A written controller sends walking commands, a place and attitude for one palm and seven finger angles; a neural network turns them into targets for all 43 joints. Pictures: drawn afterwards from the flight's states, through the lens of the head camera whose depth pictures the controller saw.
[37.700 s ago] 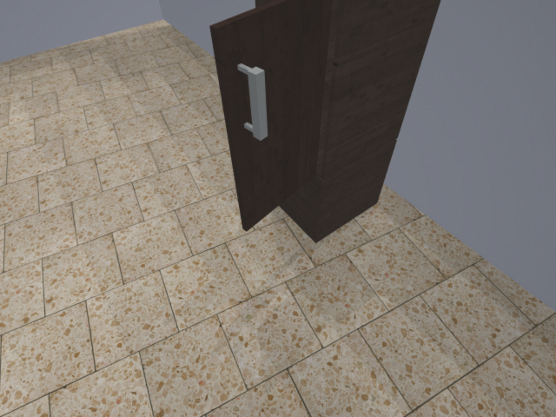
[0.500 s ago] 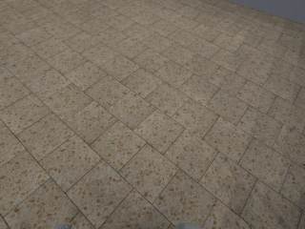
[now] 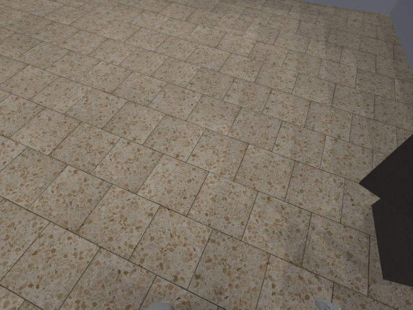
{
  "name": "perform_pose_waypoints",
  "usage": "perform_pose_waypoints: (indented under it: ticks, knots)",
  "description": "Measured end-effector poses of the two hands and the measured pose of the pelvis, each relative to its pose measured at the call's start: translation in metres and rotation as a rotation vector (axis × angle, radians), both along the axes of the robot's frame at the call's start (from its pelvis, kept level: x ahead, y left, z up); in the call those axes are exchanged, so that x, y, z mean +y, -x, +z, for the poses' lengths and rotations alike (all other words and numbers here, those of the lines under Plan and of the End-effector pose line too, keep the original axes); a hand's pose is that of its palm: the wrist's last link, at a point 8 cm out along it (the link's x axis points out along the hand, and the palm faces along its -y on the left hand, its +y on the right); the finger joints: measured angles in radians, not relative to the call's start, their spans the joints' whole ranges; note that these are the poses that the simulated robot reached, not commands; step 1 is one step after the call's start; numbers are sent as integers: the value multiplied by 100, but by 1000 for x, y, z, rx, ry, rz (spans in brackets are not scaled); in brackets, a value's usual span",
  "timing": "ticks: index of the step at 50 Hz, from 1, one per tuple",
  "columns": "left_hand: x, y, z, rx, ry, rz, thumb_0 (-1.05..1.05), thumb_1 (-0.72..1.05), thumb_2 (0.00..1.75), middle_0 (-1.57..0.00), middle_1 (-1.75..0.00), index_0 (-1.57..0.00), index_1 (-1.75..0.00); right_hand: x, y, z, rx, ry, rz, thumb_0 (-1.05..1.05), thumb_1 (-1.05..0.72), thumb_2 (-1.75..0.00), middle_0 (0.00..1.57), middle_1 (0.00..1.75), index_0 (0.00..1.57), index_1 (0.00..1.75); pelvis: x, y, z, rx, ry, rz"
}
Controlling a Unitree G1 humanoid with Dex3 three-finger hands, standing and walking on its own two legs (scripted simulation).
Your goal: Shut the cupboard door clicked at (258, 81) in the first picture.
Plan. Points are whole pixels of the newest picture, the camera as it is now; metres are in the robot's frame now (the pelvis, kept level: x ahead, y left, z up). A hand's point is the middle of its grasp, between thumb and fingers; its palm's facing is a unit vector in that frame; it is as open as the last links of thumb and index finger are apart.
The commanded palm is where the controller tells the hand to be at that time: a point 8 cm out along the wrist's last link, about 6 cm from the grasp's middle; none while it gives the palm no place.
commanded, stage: turn to face it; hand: left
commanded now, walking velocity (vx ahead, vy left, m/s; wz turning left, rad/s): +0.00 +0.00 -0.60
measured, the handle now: out of the picture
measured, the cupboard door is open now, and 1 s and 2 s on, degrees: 59 59 59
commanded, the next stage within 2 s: take the last steps up to it in 1.12 s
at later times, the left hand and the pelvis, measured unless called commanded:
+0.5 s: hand (151, 262) +0.23 +0.14 -0.16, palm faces -0.34 -0.91 -0.25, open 7.4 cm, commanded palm none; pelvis +0.03 -0.01 -0.01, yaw -19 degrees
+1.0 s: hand (159, 260) +0.24 +0.13 -0.18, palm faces -0.46 -0.86 -0.20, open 7.4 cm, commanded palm none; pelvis +0.10 -0.02 +0.00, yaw -33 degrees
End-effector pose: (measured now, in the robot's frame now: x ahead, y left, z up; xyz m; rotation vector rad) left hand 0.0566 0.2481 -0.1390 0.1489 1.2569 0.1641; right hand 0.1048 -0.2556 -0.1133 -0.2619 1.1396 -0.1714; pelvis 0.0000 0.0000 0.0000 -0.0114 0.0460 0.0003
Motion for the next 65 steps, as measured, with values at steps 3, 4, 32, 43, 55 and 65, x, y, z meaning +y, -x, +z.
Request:
perform_pose_waypoints:
  ticks: [3,4,32,43,55,65]
  knots:
    - [15,-13,-13,14,14,-18,0,90,90,-20,-30,-20,-30,12,0,2,-26,25,-16,0,-91,-90,20,30,20,30,13,-6,-6,-1,5,-44]
    - [18,-19,-14,18,15,-31,0,90,90,-20,-30,-20,-30,15,3,5,-25,29,-21,0,-91,-90,20,30,20,30,16,-7,-5,-5,8,-63]
    - [-93,-178,30,-128,-59,-486,0,91,90,-20,-30,-20,-30,-28,144,-31,162,-92,-506,1,-91,-90,20,30,20,30,-30,-38,0,-30,-22,-417]
    - [-97,-175,18,-18,-24,-519,0,90,90,-20,-30,-21,-30,-46,83,-9,21,-53,-528,0,-91,-90,20,30,20,30,-34,-63,7,-9,-18,-511]
    - [-71,-227,-11,64,-9,-574,0,91,90,-20,-30,-20,-30,-14,52,10,-9,32,-570,0,-90,-90,20,30,20,30,-12,-108,2,-14,23,-624]
    - [-111,-277,5,8,0,-701,0,91,90,-19,-30,-20,-30,28,110,1,114,-50,-732,0,-90,-90,20,30,20,30,-17,-119,9,-21,41,-696]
